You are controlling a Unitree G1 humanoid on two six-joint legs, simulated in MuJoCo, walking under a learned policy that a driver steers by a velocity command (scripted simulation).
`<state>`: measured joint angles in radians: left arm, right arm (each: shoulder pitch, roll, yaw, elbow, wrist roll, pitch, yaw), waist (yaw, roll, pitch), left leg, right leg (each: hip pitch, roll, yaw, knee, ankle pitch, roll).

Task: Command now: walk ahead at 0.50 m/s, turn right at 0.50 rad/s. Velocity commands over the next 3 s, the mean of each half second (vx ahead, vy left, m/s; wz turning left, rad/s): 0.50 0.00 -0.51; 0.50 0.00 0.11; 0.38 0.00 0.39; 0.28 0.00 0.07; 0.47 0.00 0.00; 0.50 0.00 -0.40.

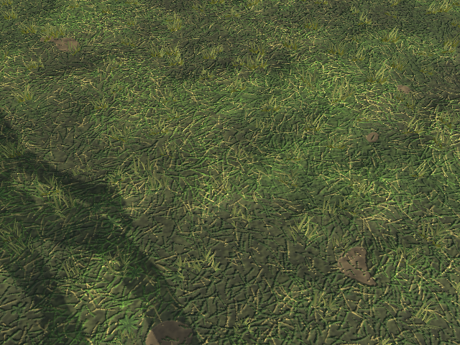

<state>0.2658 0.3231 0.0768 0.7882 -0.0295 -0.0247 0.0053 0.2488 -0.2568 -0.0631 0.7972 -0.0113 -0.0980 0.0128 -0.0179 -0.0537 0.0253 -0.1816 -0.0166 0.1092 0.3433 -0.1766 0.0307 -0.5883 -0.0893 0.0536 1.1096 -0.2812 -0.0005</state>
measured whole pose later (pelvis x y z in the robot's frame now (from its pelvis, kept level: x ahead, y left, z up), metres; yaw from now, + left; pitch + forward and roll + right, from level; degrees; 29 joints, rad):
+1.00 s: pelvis +0.56 -0.10 -0.01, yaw -9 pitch +1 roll +0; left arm 0.24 0.29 0.04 0.76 0.00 -0.10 0.00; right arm 0.24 -0.29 -0.06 0.78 0.01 -0.07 0.04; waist -0.02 -0.02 0.04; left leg -0.32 -0.10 -0.02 0.45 -0.15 0.09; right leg -0.42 -0.02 0.05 1.13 -0.36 -0.02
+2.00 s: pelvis +0.95 -0.18 -0.01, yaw +5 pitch +1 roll +0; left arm 0.15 0.30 0.04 0.82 -0.02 -0.09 -0.04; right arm 0.40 -0.29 -0.06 0.79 0.01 -0.02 -0.01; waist -0.04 0.02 -0.02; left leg -0.16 0.04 -0.07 0.52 -0.37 -0.03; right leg -0.31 0.01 -0.04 0.52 -0.24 -0.04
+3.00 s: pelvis +1.47 -0.16 -0.03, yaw -11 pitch +2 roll +2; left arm 0.08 0.26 0.05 0.71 -0.02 -0.03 -0.06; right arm 0.32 -0.29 -0.08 0.89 0.02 -0.04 -0.02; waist -0.05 -0.02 0.04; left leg 0.10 0.04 0.28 0.40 -0.46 -0.04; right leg -0.52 -0.03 -0.06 0.59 -0.12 -0.10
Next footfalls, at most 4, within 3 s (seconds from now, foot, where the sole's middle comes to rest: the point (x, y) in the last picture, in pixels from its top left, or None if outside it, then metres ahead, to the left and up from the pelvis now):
0.30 right None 0.30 -0.17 -0.78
0.84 left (245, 287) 0.66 -0.05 -0.78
1.32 right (306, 216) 0.93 -0.27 -0.78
1.68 left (236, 221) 0.91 -0.03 -0.78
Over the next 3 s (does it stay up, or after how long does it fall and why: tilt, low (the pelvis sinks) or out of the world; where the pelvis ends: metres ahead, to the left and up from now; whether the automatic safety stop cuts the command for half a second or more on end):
stays up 1.47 -0.16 -0.03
